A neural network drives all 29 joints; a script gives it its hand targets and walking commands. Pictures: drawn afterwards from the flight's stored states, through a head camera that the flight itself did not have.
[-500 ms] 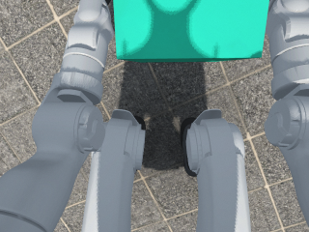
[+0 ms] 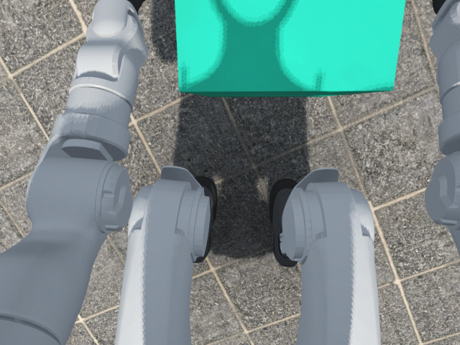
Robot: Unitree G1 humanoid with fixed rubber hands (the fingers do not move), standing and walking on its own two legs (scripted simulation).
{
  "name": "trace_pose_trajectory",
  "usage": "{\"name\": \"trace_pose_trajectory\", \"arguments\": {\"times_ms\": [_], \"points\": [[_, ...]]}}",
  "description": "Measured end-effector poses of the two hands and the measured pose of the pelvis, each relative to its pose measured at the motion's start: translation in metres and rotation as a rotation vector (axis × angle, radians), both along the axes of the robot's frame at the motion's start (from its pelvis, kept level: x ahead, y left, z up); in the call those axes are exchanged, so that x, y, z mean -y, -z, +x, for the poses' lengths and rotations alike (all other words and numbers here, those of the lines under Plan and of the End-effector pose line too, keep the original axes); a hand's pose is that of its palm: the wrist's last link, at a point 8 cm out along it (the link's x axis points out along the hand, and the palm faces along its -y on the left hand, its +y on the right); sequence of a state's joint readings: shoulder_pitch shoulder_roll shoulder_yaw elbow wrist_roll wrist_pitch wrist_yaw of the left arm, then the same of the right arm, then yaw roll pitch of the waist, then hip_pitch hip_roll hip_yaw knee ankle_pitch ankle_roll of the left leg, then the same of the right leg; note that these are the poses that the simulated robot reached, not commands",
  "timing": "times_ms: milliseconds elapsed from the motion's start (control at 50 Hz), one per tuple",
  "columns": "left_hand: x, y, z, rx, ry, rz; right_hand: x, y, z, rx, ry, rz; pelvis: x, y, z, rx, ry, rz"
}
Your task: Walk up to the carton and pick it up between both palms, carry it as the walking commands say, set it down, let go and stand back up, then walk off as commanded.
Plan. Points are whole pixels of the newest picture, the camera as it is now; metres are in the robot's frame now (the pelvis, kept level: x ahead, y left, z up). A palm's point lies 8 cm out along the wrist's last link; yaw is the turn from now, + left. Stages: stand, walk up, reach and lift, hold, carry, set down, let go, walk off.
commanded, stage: set down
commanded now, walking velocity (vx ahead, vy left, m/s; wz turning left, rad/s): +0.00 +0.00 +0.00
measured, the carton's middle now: (274, 10) +0.54 -0.05 -0.23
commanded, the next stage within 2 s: let go in 1.20 s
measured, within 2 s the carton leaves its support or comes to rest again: neither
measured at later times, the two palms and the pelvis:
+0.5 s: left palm out of the picture +0.55 +0.15 +0.01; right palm out of the picture +0.55 -0.27 +0.01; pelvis +0.01 +0.00 +0.12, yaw +0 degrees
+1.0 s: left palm out of the picture +0.55 +0.16 +0.16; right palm out of the picture +0.55 -0.28 +0.17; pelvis +0.03 +0.00 +0.26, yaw -1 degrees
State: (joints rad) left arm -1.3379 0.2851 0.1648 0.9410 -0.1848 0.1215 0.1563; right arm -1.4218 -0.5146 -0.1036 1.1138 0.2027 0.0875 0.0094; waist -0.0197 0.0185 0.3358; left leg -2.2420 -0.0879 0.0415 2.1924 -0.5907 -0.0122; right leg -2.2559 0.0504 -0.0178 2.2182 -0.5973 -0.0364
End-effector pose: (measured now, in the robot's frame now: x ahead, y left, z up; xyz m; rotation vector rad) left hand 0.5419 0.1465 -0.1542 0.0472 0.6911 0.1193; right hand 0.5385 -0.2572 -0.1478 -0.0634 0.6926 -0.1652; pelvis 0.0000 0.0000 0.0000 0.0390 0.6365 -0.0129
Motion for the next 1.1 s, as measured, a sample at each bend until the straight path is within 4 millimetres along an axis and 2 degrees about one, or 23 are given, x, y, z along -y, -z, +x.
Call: {"name": "trace_pose_trajectory", "arguments": {"times_ms": [140,380,640,980,1100], "points": [[-0.002,-0.042,0.008,0.035,-0.011,0.01,-0.002,-0.038,0.007,0.034,-0.013,0.001,0.0,-0.02,0.0,-0.012,0.002,0.004],[-0.002,-0.125,0.008,0.04,-0.012,0.013,0.007,-0.124,0.008,0.032,-0.023,-0.006,0.002,-0.086,0.007,-0.115,0.01,0.013],[-0.006,-0.199,0.007,0.052,-0.014,0.012,0.012,-0.198,0.01,0.034,-0.03,0.001,0.001,-0.15,0.013,-0.153,0.016,0.007],[-0.009,-0.307,0.005,0.055,-0.007,0.005,0.018,-0.311,0.01,0.039,-0.04,0.022,0.002,-0.252,0.03,-0.135,0.022,0.002],[-0.01,-0.341,0.004,0.052,-0.002,0.008,0.018,-0.344,0.011,0.033,-0.049,0.026,0.003,-0.286,0.04,-0.117,0.025,-0.002]]}}
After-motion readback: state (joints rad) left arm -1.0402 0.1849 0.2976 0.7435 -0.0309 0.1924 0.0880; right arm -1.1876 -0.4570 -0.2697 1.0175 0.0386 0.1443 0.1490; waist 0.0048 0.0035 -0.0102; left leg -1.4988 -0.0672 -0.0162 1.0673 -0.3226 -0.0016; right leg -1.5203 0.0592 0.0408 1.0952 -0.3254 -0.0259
